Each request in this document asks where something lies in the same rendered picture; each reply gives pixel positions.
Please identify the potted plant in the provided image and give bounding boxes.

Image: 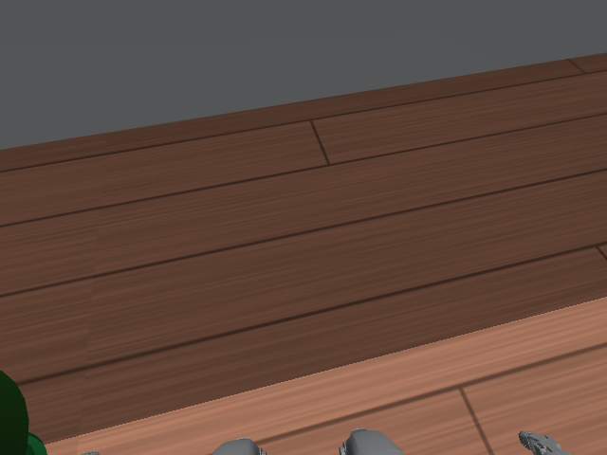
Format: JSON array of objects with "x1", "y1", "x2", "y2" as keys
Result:
[{"x1": 0, "y1": 371, "x2": 47, "y2": 455}]

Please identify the right robot hand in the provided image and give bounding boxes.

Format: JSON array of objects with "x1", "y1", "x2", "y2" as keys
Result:
[{"x1": 519, "y1": 431, "x2": 572, "y2": 455}]

